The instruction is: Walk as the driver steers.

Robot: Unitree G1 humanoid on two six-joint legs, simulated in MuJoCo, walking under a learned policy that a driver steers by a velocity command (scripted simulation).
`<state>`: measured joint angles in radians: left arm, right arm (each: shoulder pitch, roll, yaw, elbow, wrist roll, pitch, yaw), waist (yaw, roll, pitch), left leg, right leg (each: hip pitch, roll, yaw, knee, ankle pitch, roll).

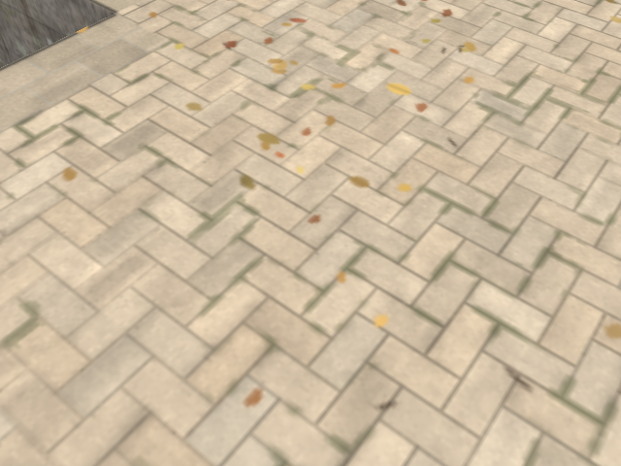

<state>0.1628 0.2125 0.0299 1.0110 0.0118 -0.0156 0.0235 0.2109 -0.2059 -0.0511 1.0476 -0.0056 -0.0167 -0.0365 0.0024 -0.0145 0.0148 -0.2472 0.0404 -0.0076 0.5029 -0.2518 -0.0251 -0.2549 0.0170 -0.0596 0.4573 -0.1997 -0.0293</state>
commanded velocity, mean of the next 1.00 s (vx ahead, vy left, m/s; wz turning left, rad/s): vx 0.04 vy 0.00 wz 0.00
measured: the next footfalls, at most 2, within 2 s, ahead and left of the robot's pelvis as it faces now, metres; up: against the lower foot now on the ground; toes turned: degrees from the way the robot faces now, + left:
right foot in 1.50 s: +0.34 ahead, -0.07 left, +0.00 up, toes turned -9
left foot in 1.96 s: +0.39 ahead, +0.14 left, +0.00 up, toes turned -28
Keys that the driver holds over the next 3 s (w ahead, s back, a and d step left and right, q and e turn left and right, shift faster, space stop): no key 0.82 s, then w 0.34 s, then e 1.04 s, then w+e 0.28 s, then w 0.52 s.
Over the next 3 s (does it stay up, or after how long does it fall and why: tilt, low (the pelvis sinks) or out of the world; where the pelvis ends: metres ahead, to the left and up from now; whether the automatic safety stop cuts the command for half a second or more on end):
stays up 0.51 -0.17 -0.01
